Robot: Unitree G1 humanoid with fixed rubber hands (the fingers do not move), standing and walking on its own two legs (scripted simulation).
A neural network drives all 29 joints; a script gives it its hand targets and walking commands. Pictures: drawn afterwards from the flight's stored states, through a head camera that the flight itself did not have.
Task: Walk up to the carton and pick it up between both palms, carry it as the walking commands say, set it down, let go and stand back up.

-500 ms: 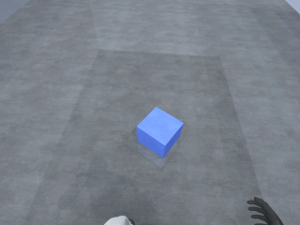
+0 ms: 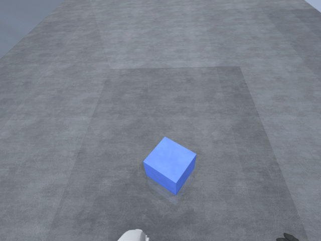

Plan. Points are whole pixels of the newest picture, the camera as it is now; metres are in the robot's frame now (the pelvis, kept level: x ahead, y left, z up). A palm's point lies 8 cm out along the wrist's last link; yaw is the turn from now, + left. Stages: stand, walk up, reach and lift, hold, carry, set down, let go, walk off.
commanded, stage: walk up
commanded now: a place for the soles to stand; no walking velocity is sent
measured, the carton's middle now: (170, 165) +0.68 +0.01 -0.68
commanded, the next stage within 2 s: none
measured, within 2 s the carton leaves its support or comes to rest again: neither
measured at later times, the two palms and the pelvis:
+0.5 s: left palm (38, 215) +0.19 +0.37 -0.10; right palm (276, 212) +0.23 -0.29 -0.08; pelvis +0.13 +0.04 -0.01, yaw +1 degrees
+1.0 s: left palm (62, 181) +0.29 +0.34 -0.09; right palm (267, 195) +0.28 -0.28 -0.10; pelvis +0.17 +0.03 +0.00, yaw +1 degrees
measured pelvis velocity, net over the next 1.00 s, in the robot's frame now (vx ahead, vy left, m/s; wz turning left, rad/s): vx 0.17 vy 0.03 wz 0.01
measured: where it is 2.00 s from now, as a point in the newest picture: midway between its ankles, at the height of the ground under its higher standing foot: outside the picture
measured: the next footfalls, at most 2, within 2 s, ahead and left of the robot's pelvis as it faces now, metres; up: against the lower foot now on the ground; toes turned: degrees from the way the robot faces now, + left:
left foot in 0.24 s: +0.21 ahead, +0.16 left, +0.00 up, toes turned +2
right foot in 0.56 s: +0.26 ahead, -0.09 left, +0.00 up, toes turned -2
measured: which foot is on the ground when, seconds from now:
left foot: up 0.00-0.22, down 0.24-1.00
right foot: down 0.00-0.26, up 0.28-0.54, down 0.56-1.00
